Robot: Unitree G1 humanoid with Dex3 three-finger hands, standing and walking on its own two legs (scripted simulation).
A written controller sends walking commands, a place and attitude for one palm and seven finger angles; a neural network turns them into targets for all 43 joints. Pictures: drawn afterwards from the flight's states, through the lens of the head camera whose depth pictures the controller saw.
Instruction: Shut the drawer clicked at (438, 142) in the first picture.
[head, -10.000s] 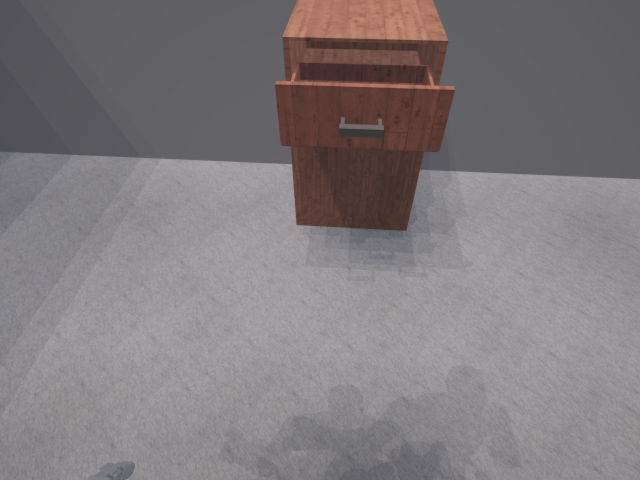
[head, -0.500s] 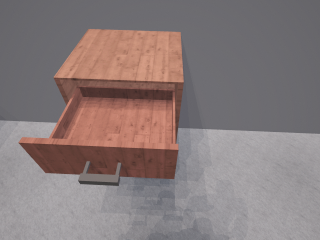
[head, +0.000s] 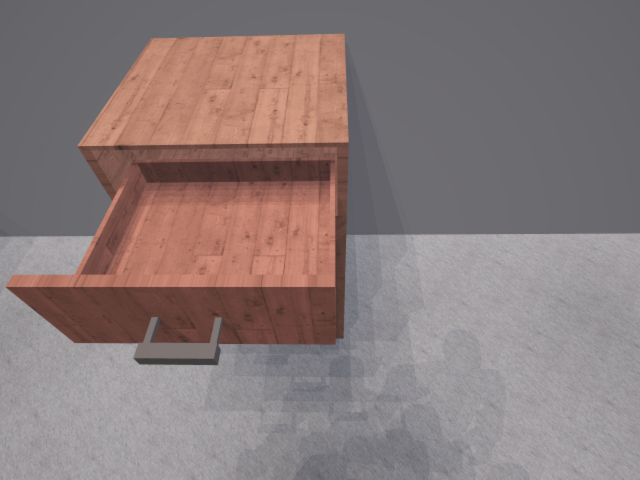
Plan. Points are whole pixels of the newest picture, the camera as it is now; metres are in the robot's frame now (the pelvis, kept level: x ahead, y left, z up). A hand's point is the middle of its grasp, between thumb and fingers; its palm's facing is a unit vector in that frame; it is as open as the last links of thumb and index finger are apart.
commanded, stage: come to a stop and stand still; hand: left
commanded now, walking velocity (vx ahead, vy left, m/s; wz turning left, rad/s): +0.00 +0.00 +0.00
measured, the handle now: (182, 339) +0.30 +0.24 -0.05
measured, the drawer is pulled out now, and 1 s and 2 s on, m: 0.30 0.30 0.30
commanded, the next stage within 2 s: look again from close up in 0.50 s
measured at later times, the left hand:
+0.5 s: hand out of the picture -0.04 +0.11 -0.16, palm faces +0.09 -0.98 -0.19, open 7.3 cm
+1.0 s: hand out of the picture +0.03 +0.20 -0.16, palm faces +0.06 -0.97 -0.22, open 7.3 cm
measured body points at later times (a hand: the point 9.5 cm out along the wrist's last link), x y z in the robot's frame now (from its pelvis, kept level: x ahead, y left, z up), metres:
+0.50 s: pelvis -0.03 -0.05 +0.01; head -0.02 -0.06 +0.46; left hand -0.05 +0.16 -0.14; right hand -0.08 -0.26 -0.16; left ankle -0.02 +0.12 -0.73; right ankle -0.02 -0.11 -0.73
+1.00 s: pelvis -0.01 +0.02 +0.01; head -0.02 +0.02 +0.46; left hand +0.02 +0.25 -0.14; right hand +0.03 -0.21 -0.15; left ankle -0.04 +0.10 -0.73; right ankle -0.02 -0.11 -0.73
